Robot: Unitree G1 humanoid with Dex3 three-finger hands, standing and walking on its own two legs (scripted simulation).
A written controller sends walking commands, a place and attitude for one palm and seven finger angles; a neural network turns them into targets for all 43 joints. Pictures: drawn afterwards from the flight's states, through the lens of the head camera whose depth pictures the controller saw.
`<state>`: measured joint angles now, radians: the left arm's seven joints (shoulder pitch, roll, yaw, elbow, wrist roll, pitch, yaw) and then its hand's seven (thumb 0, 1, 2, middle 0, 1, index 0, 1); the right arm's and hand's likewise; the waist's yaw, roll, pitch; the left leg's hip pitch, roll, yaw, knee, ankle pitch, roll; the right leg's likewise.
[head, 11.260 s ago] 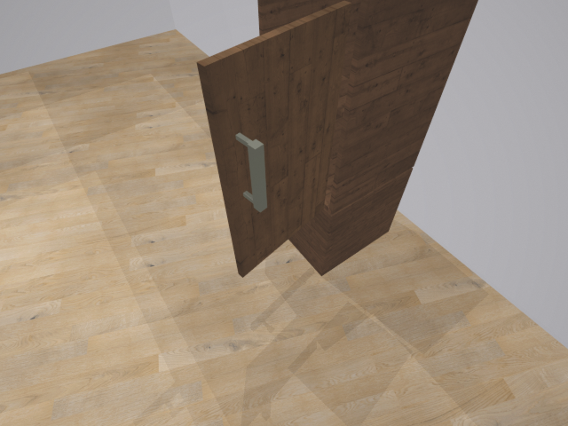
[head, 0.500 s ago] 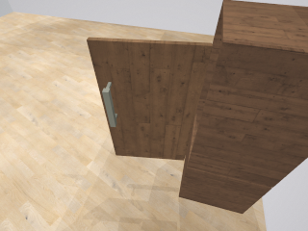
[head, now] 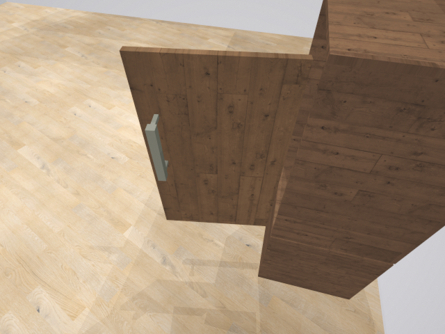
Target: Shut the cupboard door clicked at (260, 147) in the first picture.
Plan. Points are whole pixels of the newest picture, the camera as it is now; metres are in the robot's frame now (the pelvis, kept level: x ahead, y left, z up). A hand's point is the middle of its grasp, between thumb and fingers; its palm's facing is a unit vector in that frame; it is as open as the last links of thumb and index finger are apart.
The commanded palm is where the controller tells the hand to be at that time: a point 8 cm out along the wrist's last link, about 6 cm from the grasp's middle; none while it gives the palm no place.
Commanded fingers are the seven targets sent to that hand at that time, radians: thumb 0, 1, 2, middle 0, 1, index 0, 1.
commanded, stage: come to a stop and stand still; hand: left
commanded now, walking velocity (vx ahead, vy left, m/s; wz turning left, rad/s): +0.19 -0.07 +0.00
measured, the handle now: (159, 149) +0.49 +0.18 +0.03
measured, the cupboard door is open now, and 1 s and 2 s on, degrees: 100 100 100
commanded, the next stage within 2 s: look again from close up in 1.80 s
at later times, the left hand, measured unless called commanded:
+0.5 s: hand out of the picture +0.04 +0.18 -0.18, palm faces -0.02 -0.97 -0.26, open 7.3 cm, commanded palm none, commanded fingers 0.00 0.90 0.90 -0.20 -0.30 -0.20 -0.30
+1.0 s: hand out of the picture +0.00 +0.17 -0.17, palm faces -0.06 -0.97 -0.23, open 7.4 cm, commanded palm none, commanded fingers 0.00 0.90 0.90 -0.20 -0.30 -0.20 -0.30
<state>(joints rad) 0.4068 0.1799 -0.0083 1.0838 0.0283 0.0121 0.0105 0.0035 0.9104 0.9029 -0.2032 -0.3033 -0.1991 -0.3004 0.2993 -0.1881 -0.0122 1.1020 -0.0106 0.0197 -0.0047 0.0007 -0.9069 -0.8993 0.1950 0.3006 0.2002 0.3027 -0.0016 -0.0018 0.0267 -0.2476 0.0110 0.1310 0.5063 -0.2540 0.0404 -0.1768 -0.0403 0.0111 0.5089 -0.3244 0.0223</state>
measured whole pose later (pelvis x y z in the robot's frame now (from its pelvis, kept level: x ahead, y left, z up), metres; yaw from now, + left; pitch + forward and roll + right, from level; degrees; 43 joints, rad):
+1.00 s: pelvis -0.01 -0.01 +0.00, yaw -1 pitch +0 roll +1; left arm 0.29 0.18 -0.04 1.04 0.02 0.00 0.02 0.00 0.91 0.90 -0.21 -0.30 -0.20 -0.30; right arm 0.30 -0.20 0.00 1.06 -0.01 0.00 0.00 0.00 -0.91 -0.90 0.19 0.30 0.20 0.30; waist -0.01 0.01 0.03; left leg -0.26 0.02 0.14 0.46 -0.21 0.02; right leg -0.22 -0.03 0.02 0.52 -0.31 0.01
